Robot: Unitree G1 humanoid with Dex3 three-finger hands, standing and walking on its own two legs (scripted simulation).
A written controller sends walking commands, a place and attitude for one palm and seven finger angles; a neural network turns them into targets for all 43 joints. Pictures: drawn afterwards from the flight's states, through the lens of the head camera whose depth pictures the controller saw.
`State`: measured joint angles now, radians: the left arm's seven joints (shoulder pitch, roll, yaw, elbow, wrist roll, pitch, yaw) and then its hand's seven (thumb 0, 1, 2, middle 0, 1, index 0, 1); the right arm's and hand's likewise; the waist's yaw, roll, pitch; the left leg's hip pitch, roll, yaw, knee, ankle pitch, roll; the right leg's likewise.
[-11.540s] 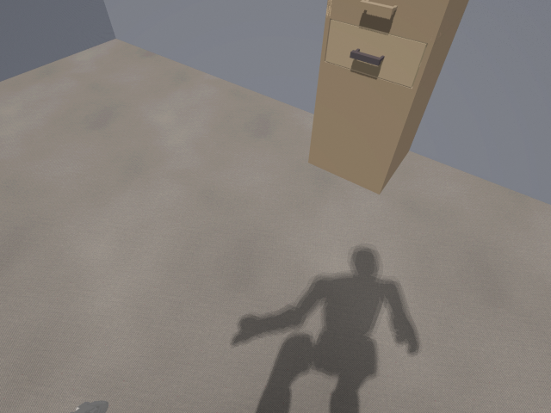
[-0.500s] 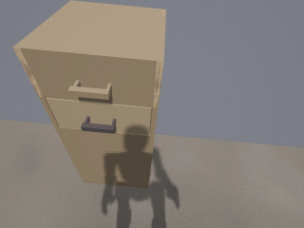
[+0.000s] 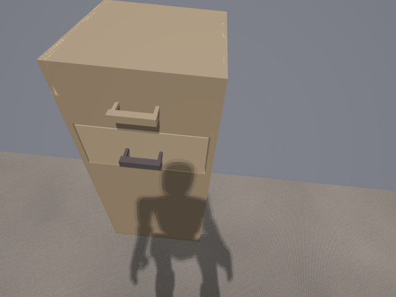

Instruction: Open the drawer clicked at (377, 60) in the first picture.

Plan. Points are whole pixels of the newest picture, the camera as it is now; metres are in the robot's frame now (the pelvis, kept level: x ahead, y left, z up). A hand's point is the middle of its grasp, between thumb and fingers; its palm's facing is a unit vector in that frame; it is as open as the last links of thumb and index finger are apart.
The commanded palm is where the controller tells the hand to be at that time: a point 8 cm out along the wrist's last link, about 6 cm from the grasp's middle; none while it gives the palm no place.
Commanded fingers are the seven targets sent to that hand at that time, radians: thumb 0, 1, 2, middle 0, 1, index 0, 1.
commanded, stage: come to a stop and stand still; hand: left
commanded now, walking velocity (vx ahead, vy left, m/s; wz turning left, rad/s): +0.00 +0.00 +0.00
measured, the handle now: (142, 158) +0.51 +0.20 -0.09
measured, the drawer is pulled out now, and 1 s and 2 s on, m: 0.00 0.00 0.00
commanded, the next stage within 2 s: look again from close up in 0.36 s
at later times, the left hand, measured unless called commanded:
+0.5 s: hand out of the picture -0.04 +0.17 -0.18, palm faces +0.02 -0.99 -0.12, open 7.4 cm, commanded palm none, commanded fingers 0.00 0.90 0.90 -0.20 -0.30 -0.20 -0.30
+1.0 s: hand out of the picture -0.04 +0.17 -0.18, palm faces +0.01 -0.99 -0.14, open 7.4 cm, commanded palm none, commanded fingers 0.00 0.90 0.90 -0.20 -0.30 -0.20 -0.30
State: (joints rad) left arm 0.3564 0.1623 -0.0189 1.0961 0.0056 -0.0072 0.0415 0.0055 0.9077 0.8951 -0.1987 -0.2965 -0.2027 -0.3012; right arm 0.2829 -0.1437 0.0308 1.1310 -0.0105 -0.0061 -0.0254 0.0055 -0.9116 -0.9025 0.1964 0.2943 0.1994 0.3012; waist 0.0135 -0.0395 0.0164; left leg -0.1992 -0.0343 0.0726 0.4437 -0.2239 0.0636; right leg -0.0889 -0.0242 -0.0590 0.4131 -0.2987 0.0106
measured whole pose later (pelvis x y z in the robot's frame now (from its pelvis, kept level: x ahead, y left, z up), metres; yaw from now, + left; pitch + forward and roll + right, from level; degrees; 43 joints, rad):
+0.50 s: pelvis -0.01 +0.02 +0.00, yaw -1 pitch -1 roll +0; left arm 0.37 0.13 -0.02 1.12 0.01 -0.01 0.05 0.00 0.91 0.90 -0.20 -0.30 -0.20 -0.30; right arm 0.31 -0.12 0.02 1.14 -0.01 -0.02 -0.03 0.01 -0.91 -0.90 0.20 0.29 0.20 0.30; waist 0.01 -0.05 0.01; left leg -0.20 -0.07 0.10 0.40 -0.19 0.10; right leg -0.11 -0.06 -0.03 0.40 -0.27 0.04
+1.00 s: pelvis -0.01 +0.02 +0.00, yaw -2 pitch +0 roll +0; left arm 0.37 0.12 -0.01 1.12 0.01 -0.01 0.05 0.00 0.91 0.90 -0.20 -0.30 -0.20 -0.30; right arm 0.31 -0.11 0.01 1.15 -0.01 -0.02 -0.03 0.01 -0.91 -0.90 0.20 0.29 0.20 0.30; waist 0.00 -0.04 0.00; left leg -0.20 -0.07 0.11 0.37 -0.18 0.10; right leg -0.13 -0.06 -0.02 0.40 -0.27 0.04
